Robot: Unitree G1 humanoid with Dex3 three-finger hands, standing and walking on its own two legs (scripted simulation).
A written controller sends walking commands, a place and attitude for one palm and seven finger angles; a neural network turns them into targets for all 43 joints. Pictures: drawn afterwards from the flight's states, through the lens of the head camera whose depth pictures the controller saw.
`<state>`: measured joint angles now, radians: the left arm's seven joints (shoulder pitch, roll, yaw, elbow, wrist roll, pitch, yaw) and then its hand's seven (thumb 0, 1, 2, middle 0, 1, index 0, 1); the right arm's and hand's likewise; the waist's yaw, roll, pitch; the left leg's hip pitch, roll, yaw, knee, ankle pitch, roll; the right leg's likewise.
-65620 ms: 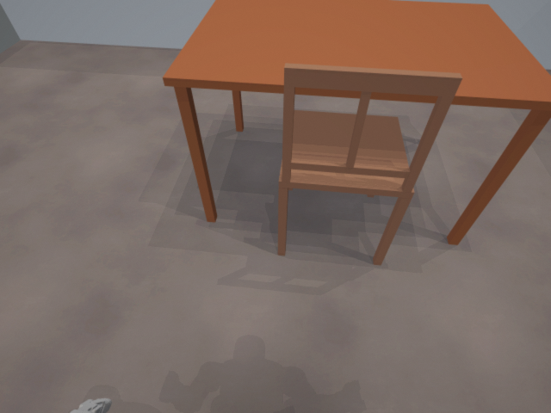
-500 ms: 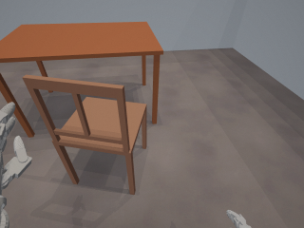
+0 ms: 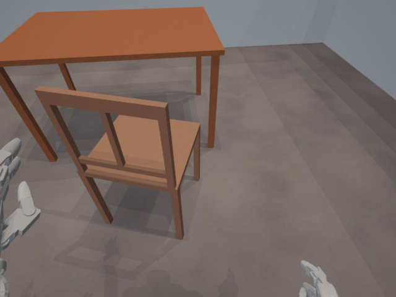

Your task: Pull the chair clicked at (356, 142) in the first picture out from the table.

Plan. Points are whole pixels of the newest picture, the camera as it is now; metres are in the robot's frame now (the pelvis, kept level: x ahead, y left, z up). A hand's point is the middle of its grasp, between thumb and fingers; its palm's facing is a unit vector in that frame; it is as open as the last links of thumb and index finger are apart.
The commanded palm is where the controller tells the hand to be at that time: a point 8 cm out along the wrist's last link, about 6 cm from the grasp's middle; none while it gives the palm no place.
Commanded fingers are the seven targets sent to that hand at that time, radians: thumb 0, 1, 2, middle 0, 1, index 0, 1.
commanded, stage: let the arm hang, fingers relaxed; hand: left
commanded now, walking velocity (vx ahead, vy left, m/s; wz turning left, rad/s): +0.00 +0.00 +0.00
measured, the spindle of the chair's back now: (113, 140) +0.63 +0.35 -0.10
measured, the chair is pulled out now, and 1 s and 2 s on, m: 0.46 0.46 0.46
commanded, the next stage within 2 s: look to check the result in 1.08 s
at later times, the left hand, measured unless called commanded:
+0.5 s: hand out of the picture -0.01 +0.23 -0.16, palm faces +0.01 -0.97 -0.26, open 7.2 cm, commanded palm none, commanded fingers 0.00 0.90 0.90 -0.20 -0.30 -0.20 -0.30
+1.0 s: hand out of the picture +0.09 +0.21 -0.16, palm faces -0.03 -0.98 -0.21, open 7.4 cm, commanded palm none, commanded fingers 0.00 0.90 0.90 -0.20 -0.30 -0.20 -0.30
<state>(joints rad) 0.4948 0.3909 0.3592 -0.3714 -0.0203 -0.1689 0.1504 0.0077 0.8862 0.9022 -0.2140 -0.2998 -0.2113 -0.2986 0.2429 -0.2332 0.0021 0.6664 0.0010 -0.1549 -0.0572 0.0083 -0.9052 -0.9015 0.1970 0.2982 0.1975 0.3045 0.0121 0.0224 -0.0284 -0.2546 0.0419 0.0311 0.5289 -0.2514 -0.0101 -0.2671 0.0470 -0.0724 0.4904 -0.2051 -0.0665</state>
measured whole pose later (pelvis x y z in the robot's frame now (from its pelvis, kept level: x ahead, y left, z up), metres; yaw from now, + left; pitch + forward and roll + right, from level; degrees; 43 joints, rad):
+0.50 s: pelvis +0.01 +0.02 +0.01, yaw +1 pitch -1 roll +0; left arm 0.27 0.26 0.02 1.14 0.01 0.02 0.01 0.00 0.94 0.90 -0.21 -0.30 -0.21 -0.30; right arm 0.26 -0.24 0.00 1.10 -0.03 0.03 -0.01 0.00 -0.91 -0.90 0.20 0.30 0.20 0.30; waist 0.00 0.00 0.07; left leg -0.19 0.01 0.03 0.40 -0.20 0.01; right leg -0.20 0.02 -0.07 0.36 -0.15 -0.04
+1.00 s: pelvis +0.03 +0.03 +0.01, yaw -1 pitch -1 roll +0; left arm 0.16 0.17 0.00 1.13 0.01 -0.01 0.02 0.00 0.90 0.90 -0.21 -0.30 -0.20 -0.30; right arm 0.20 -0.19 0.00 1.12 -0.03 0.00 -0.02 0.00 -0.91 -0.90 0.20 0.30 0.20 0.30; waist -0.01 0.01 0.02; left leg -0.12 -0.01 0.07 0.34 -0.21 0.03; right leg -0.16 0.01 -0.03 0.35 -0.18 -0.02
